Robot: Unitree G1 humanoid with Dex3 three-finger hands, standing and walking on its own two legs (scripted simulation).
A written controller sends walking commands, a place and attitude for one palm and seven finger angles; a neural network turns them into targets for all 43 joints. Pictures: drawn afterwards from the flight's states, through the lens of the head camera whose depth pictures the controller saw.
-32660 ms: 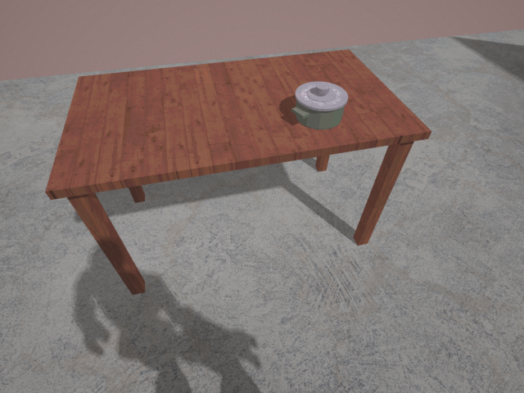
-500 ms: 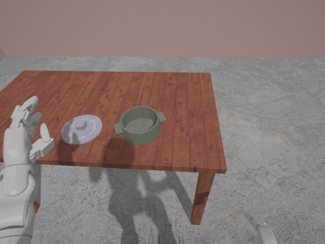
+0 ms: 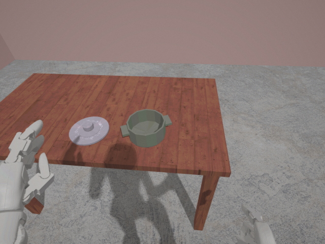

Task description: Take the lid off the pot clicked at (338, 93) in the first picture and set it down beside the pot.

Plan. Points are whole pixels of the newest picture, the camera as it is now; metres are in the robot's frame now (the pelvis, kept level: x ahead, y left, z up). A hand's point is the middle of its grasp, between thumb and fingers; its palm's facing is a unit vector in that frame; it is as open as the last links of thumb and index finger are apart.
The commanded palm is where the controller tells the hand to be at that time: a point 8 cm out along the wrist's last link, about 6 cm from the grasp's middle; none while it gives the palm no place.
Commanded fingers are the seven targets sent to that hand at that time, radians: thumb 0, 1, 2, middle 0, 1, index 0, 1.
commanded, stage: draw the hand back to the body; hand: left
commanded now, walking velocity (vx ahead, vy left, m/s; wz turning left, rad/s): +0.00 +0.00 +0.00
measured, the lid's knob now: (87, 126) +0.56 +0.38 -0.08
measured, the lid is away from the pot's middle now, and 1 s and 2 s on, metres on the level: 0.25 0.25 0.25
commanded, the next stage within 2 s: step back with the hand held close in 0.18 s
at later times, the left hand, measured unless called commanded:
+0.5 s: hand (38, 175) +0.19 +0.26 +0.16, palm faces +0.34 -0.83 -0.45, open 7.4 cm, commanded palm +0.12 +0.30 +0.17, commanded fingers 0.00 0.90 0.90 -0.20 -0.30 -0.20 -0.30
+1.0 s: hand (23, 213) +0.12 +0.25 +0.15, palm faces +0.31 -0.85 -0.43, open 7.4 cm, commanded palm +0.06 +0.31 +0.17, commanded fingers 0.00 0.90 0.90 -0.20 -0.30 -0.20 -0.30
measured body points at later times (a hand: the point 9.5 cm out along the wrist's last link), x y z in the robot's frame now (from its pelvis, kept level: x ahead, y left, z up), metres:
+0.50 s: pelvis -0.01 +0.02 +0.00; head +0.00 +0.01 +0.45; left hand +0.16 +0.30 +0.18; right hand +0.17 -0.21 -0.08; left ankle -0.02 +0.11 -0.75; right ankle -0.01 -0.11 -0.75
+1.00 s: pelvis -0.07 +0.03 -0.02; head -0.06 +0.03 +0.43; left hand +0.10 +0.30 +0.17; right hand +0.10 -0.20 -0.10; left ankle -0.02 +0.11 -0.74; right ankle -0.03 -0.10 -0.75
